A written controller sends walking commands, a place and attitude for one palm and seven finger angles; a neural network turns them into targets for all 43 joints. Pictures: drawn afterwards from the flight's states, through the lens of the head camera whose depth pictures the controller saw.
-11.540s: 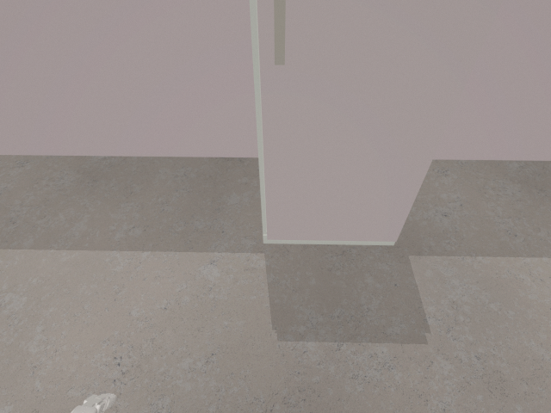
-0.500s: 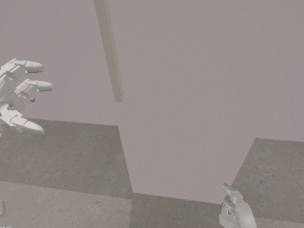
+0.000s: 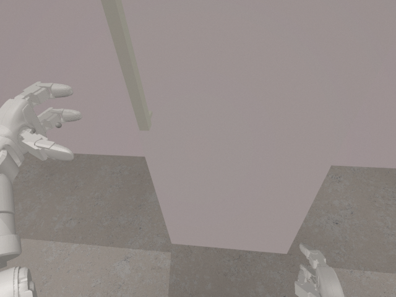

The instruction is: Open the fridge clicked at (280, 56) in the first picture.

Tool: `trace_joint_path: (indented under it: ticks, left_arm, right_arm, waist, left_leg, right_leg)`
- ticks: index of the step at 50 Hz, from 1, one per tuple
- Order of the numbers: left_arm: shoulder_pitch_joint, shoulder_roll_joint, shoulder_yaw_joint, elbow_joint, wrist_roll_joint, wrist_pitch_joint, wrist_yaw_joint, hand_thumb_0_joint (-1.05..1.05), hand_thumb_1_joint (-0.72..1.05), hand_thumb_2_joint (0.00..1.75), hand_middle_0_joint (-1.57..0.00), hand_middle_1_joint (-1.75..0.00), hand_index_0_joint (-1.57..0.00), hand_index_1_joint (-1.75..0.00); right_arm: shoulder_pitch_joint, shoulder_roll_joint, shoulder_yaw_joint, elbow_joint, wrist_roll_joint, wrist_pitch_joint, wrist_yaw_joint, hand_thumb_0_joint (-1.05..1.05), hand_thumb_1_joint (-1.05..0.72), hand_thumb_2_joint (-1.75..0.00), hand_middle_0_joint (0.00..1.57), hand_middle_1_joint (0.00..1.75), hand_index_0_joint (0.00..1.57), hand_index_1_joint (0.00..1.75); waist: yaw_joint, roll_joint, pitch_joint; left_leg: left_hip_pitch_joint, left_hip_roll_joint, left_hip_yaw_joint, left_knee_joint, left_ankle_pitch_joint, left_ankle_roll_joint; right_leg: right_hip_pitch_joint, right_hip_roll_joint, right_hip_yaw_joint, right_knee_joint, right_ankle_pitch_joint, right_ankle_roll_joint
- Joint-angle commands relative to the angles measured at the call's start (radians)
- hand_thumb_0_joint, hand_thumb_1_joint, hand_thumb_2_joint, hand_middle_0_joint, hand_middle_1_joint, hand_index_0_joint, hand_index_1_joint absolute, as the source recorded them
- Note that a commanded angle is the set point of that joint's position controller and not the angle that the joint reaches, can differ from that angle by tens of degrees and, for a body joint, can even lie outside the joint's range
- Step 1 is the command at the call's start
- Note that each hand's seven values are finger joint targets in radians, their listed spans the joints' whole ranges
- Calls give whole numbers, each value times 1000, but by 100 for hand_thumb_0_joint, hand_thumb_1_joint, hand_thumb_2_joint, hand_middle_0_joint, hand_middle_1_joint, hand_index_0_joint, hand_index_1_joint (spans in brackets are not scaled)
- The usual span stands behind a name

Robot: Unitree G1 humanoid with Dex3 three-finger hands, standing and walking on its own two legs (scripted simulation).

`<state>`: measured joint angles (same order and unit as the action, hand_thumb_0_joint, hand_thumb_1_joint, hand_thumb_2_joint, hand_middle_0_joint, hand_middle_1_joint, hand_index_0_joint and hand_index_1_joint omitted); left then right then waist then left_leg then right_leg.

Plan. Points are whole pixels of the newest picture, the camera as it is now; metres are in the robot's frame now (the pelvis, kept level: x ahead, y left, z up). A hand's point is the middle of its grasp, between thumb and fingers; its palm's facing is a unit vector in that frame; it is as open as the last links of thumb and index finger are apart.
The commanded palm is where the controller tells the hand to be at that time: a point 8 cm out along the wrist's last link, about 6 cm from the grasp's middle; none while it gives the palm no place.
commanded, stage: move the hooked fingers beside the handle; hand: left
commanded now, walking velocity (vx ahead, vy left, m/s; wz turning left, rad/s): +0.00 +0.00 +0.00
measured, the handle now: (132, 62) +0.49 +0.18 +0.27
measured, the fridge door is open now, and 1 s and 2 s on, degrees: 0 0 0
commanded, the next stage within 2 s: feel for the door with the fingertips in 1.78 s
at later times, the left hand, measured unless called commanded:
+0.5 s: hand (80, 105) +0.37 +0.25 +0.24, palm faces +0.01 -1.00 -0.04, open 14.0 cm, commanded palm +0.35 +0.30 +0.24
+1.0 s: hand (101, 92) +0.43 +0.23 +0.23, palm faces +0.01 -1.00 -0.02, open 14.0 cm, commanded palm +0.40 +0.29 +0.24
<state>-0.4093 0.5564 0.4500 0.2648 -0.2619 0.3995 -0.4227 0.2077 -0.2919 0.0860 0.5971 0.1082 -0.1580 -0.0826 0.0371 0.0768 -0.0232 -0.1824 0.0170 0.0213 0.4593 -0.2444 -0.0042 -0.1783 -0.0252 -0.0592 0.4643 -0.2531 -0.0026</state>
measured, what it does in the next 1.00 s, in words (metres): stands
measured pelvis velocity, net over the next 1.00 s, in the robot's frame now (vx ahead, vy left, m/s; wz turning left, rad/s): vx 0.01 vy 0.01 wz -0.03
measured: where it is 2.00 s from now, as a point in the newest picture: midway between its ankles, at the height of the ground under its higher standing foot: outside the picture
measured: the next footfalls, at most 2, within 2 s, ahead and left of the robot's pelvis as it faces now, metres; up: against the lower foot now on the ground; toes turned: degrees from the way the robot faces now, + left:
none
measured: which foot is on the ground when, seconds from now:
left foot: down 0.00-1.00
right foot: down 0.00-1.00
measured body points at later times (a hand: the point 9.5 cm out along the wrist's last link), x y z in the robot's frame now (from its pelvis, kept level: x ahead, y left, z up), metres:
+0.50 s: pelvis +0.00 +0.00 +0.00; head -0.01 -0.02 +0.45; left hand +0.36 +0.30 +0.24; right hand +0.18 -0.23 -0.08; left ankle +0.00 +0.12 -0.74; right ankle +0.00 -0.12 -0.74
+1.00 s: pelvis +0.01 +0.01 +0.00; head +0.01 -0.01 +0.45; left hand +0.42 +0.29 +0.24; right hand +0.13 -0.25 -0.10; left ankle +0.00 +0.12 -0.74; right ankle +0.00 -0.12 -0.74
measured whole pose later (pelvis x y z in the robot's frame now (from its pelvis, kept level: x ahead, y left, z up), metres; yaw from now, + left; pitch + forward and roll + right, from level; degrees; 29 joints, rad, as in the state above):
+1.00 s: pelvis +0.01 +0.01 +0.00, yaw -2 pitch +1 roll +0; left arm -0.72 0.51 0.38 0.64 -0.20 0.23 -0.34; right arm 0.29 -0.29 0.06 0.64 0.09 -0.12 -0.09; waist -0.02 0.05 -0.03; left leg -0.20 0.02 0.05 0.43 -0.24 0.01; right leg -0.21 -0.02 -0.03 0.43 -0.23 0.01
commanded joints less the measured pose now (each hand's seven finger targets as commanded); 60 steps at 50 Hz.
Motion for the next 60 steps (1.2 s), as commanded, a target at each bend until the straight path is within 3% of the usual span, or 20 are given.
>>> trace_joint_path:
  ticks: [1, 4, 9, 12, 13, 17, 22, 23, 24, 26, 31, 34, 39, 44, 46, 48, 51, 54, 57, 60]
  left_arm:
    - [-499, 278, 71, -334, -44, -171, -6, 0, -50, 30, -30, -120, -30, -120]
    - [-491, 295, 102, -235, -45, -196, 12, 0, -50, 30, -30, -120, -30, -120]
    - [-461, 273, 57, -66, -2, -108, 28, 0, -50, 30, -30, -120, -30, -120]
    - [-481, 263, 34, -74, 5, -93, 22, 0, -50, 30, -30, -120, -30, -120]
    - [-486, 255, 22, -93, 1, -103, 17, 0, -50, 30, -30, -120, -30, -120]
    - [-567, 257, 36, -180, -15, -174, 14, 0, -50, 30, -30, -120, -30, -120]
    - [-608, 235, 9, -6, -1, -162, 46, 0, -50, 30, -30, -120, -30, -120]
    - [-602, 238, 4, -6, 7, -155, 54, 0, -50, 30, -30, -120, -30, -120]
    - [-611, 244, 4, 13, 15, -141, 60, 0, -50, 30, -30, -120, -30, -120]
    - [-646, 251, -10, 68, 33, -129, 71, 0, -50, 30, -30, -120, -30, -120]
    - [-740, 271, 0, -7, 30, -206, 70, 0, -50, 30, -30, -120, -30, -120]
    - [-749, 278, 7, 73, 23, -232, 61, 0, -50, 30, -30, -120, -30, -120]
    - [-791, 222, -61, 147, 49, -218, 73, 0, -50, 30, -30, -120, -30, -120]
    - [-752, 260, -5, 166, 38, -225, 85, 0, -50, 30, -30, -120, -30, -120]
    - [-766, 283, 16, 161, 42, -238, 89, 0, -50, 30, -30, -120, -30, -120]
    - [-807, 243, -25, 123, 45, -257, 95, 0, -50, 30, -30, -120, -30, -120]
    - [-773, 294, 26, 123, 57, -262, 103, 0, -50, 30, -30, -120, -30, -120]
    - [-773, 222, -36, 132, 55, -250, 97, 0, -50, 30, -30, -120, -30, -120]
    - [-773, 205, -53, 174, 52, -225, 94, 0, -50, 30, -30, -120, -30, -120]
    - [-779, 231, -34, 144, 49, -226, 94, 0, -50, 30, -30, -120, -30, -120]
  right_arm:
    - [-157, -93, -45, -176, -9, -75, -21, 0, -90, -90, 20, 30, 20, 30]
    - [-140, -98, -45, -143, -13, -76, -28, 0, -90, -90, 20, 30, 20, 30]
    - [-130, -111, -50, -126, -3, -58, -25, 0, -90, -90, 20, 30, 20, 30]
    - [-129, -111, -53, -146, -2, -50, -21, 0, -90, -90, 20, 30, 20, 30]
    - [-129, -109, -54, -149, -3, -47, -19, 0, -90, -90, 20, 30, 20, 30]
    - [-127, -100, -53, -163, -9, -53, -19, 0, -90, -90, 20, 30, 20, 30]
    - [-108, -108, -51, -119, -5, -45, -29, 0, -90, -90, 20, 30, 20, 30]
    - [-102, -112, -55, -119, -8, -41, -27, 0, -90, -90, 20, 30, 20, 30]
    - [-110, -111, -53, -125, -4, -40, -28, 0, -90, -90, 20, 30, 20, 30]
    - [-93, -115, -54, -116, -4, -31, -31, 0, -90, -90, 20, 30, 20, 30]
    - [-77, -111, -59, -131, -13, -35, -28, 0, -90, -90, 20, 30, 20, 30]
    - [-58, -115, -60, -112, -12, -33, -32, 0, -90, -90, 20, 30, 20, 30]
    - [-36, -119, -65, -101, -10, -32, -30, 0, -90, -90, 20, 30, 20, 30]
    - [-15, -128, -75, -104, -16, -20, -21, 0, -90, -90, 20, 30, 20, 30]
    - [-9, -128, -77, -105, -17, -17, -21, 0, -90, -90, 20, 30, 20, 30]
    - [-7, -123, -78, -108, -19, -18, -18, 0, -90, -90, 20, 30, 20, 30]
    - [-2, -125, -79, -108, -19, -13, -15, 0, -90, -90, 20, 30, 20, 30]
    - [-10, -120, -77, -110, -15, -10, -13, 0, -90, -90, 20, 30, 20, 30]
    - [-1, -126, -79, -101, -14, -5, -18, 0, -90, -90, 20, 30, 20, 30]
    - [-10, -126, -79, -111, -14, -3, -19, 0, -90, -90, 20, 30, 20, 30]
  waist:
    - [-7, -4, -311]
    - [-5, -9, -258]
    - [-2, -6, -171]
    - [-4, -9, -218]
    - [-5, -41, -232]
    - [-10, -30, -321]
    - [-28, -11, -186]
    - [-18, -39, -197]
    - [-18, -3, -195]
    - [-30, -15, -189]
    - [-35, -24, -334]
    - [-43, -39, -295]
    - [-49, 44, -263]
    - [-34, -78, -302]
    - [-33, -68, -315]
    - [-42, -57, -324]
    - [-28, -14, -330]
    - [-40, 9, -289]
    - [-51, -24, -255]
    - [-43, -35, -291]
  left_leg:
    - [179, -28, -33, -30, 231, 42]
    - [149, -25, -31, -42, 208, 40]
    - [85, -22, -23, -57, 200, 37]
    - [101, -24, -28, -45, 225, 37]
    - [110, -21, -24, -39, 249, 40]
    - [164, -24, -29, -33, 285, 41]
    - [106, -17, -27, -59, 175, 35]
    - [104, -18, -28, -60, 192, 37]
    - [96, -19, -26, -61, 181, 37]
    - [83, -17, -28, -63, 170, 35]
    - [148, -18, -26, -43, 264, 42]
    - [133, -12, -24, -48, 240, 43]
    - [126, -11, -27, -56, 248, 36]
    - [110, -8, -23, -55, 283, 41]
    - [111, -8, -19, -53, 296, 40]
    - [133, -6, -16, -49, 316, 43]
    - [129, -8, -13, -54, 318, 40]
    - [131, -6, -10, -55, 310, 38]
    - [115, -5, -14, -61, 270, 39]
    - [122, -8, -14, -60, 271, 41]
  right_leg:
    - [44, 21, 13, -58, 270, -16]
    - [32, 22, 11, -71, 248, -18]
    - [6, 11, 5, -75, 242, -18]
    - [19, 10, 5, -62, 271, -19]
    - [33, 11, 10, -64, 300, -19]
    - [56, 17, 9, -48, 337, -20]
    - [-24, 16, 8, -80, 212, -20]
    - [-6, 14, 10, -82, 223, -22]
    - [-13, 10, 15, -82, 215, -22]
    - [-22, 10, 12, -83, 199, -20]
    - [51, 12, 21, -65, 310, -23]
    - [30, 16, 22, -77, 288, -22]
    - [-3, 14, 18, -76, 277, -31]
    - [41, 17, 16, -69, 329, -25]
    - [52, 17, 18, -62, 344, -25]
    - [47, 17, 19, -64, 354, -25]
    - [58, 18, 23, -61, 357, -27]
    - [27, 20, 20, -67, 345, -28]
    - [2, 23, 17, -76, 310, -27]
    - [21, 22, 20, -75, 314, -27]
